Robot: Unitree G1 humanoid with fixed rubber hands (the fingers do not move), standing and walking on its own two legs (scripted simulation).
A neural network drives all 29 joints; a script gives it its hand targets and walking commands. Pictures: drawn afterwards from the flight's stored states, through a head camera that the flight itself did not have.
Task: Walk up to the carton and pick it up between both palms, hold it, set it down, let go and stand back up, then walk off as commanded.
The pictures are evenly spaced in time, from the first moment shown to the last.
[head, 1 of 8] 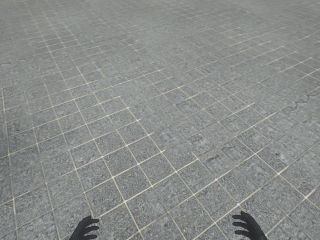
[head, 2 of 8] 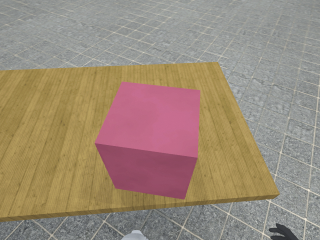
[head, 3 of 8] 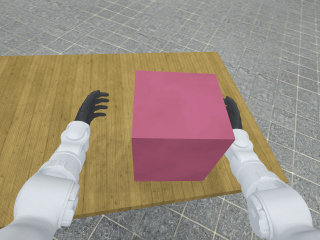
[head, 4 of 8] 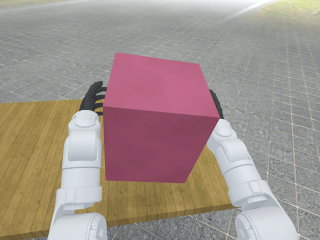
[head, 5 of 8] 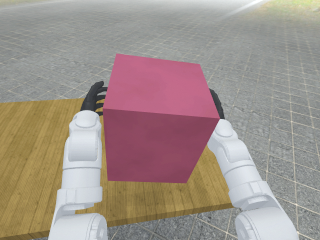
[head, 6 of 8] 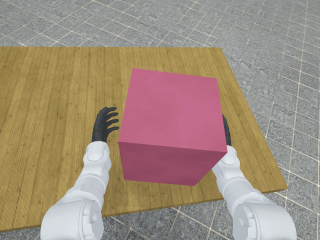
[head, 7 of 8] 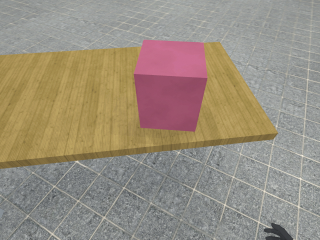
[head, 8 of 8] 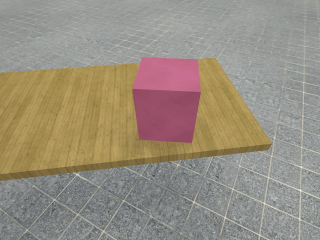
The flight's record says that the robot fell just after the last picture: no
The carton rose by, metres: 0.19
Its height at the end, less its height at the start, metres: +0.00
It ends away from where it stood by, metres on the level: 0.04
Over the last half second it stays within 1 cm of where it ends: yes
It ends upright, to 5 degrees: yes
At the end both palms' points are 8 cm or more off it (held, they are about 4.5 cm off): yes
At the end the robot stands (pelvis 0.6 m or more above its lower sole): yes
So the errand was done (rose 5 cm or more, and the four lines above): yes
